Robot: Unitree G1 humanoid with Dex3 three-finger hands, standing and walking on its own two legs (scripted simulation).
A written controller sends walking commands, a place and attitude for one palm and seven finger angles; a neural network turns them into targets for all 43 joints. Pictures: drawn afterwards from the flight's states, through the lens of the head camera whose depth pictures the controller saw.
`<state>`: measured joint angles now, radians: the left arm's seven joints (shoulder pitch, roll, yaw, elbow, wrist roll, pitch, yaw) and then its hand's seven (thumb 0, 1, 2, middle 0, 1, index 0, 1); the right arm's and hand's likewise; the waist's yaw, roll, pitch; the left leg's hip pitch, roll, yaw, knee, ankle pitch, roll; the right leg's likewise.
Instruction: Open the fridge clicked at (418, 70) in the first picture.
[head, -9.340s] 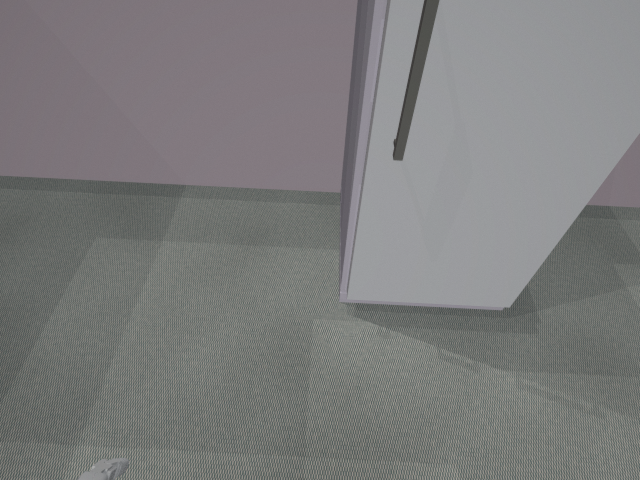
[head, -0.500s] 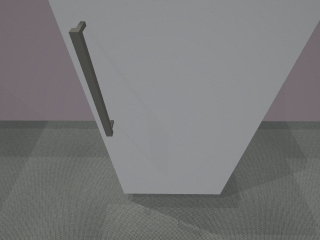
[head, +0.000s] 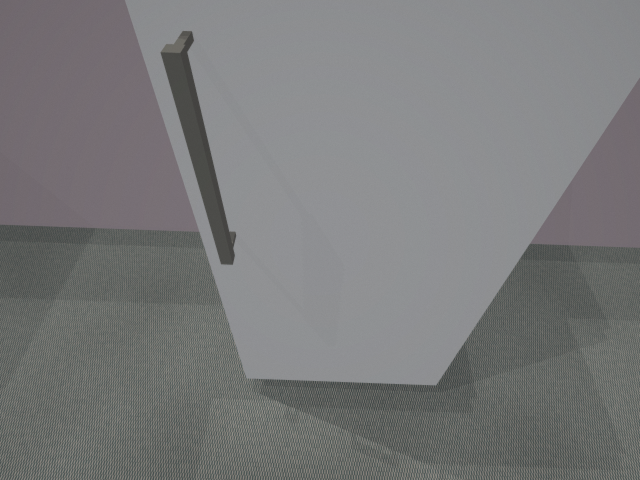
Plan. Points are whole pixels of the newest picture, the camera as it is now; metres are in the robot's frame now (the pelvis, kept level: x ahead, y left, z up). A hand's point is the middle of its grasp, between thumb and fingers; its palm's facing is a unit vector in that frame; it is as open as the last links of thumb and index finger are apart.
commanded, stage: look again from close up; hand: left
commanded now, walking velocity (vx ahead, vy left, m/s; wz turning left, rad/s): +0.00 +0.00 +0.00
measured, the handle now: (210, 170) +0.46 +0.19 +0.14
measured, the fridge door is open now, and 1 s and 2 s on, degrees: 0 0 0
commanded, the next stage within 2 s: raise the hand to about handle height in 0.62 s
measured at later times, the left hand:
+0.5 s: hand out of the picture +0.01 +0.20 -0.17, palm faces +0.00 -0.97 -0.22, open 7.4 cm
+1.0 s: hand (162, 410) +0.18 +0.19 +0.04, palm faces +0.08 -1.00 -0.04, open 7.9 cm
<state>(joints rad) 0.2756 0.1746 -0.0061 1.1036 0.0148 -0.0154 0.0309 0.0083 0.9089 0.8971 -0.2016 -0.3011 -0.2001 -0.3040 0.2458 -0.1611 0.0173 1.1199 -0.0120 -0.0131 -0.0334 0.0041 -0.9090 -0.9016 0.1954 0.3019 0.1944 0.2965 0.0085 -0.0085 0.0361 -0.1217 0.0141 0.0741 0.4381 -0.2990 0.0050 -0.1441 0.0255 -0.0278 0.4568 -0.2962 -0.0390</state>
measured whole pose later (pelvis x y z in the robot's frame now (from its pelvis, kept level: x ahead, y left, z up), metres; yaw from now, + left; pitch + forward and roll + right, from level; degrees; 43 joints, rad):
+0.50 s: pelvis -0.01 +0.01 +0.00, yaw +0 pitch -1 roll +0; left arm 0.23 0.20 0.00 1.10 0.02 -0.01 0.02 0.01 0.91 0.90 -0.20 -0.30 -0.20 -0.30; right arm 0.24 -0.18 0.01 1.13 -0.01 -0.02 -0.03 0.00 -0.91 -0.90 0.20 0.30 0.20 0.30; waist 0.00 -0.01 0.05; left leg -0.13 0.00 0.08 0.41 -0.27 0.02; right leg -0.16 0.01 -0.02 0.44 -0.27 -0.03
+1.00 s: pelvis -0.04 +0.00 -0.03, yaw +2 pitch +5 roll +1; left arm 0.30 0.20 0.17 0.15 -0.24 -0.45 -0.20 0.01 0.77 0.84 -0.21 -0.39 -0.21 -0.40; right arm 0.18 -0.23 -0.03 0.68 0.01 -0.25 -0.01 0.01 -0.90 -0.90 0.20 0.30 0.20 0.30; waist -0.02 -0.01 -0.09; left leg -0.44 0.00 0.06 0.72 -0.36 0.01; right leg -0.46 0.00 -0.05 0.75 -0.37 -0.04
